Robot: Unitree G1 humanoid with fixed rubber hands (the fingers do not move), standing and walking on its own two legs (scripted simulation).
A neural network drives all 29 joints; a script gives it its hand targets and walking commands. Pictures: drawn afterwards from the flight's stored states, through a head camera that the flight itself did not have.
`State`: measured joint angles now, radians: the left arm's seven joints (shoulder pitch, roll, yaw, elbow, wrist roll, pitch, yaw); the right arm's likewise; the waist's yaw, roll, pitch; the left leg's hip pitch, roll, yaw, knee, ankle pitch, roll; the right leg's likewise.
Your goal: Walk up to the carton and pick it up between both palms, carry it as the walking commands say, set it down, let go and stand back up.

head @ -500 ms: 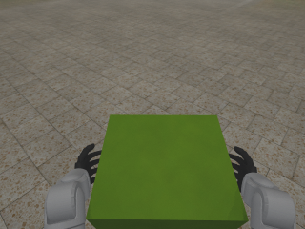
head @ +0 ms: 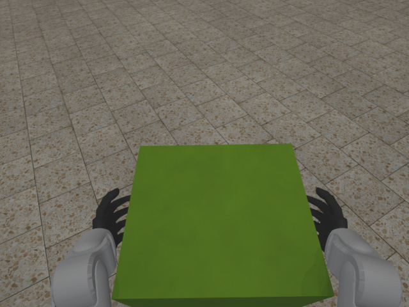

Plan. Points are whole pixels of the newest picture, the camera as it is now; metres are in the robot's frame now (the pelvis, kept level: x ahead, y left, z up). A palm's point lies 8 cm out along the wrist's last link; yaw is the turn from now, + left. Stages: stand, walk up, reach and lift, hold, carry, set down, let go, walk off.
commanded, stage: carry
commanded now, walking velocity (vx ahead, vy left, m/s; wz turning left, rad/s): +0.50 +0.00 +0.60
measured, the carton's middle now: (216, 232) +0.28 +0.00 -0.01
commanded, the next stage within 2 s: none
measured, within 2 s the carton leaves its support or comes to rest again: neither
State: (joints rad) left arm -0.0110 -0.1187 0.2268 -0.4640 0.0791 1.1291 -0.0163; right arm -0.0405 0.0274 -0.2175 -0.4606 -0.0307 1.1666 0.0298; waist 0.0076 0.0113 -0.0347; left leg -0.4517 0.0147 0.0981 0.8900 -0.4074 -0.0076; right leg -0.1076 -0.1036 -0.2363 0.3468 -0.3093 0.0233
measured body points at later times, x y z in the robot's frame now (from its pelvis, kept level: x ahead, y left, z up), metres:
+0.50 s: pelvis +0.37 +0.05 -0.02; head +0.39 +0.05 +0.43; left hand +0.58 +0.29 +0.06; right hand +0.66 -0.08 +0.06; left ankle +0.18 +0.10 -0.74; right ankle +0.53 -0.05 -0.73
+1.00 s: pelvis +0.69 +0.19 -0.03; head +0.69 +0.20 +0.42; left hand +0.81 +0.49 +0.04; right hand +1.01 +0.16 +0.05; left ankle +0.71 +0.28 -0.75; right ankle +0.57 -0.03 -0.72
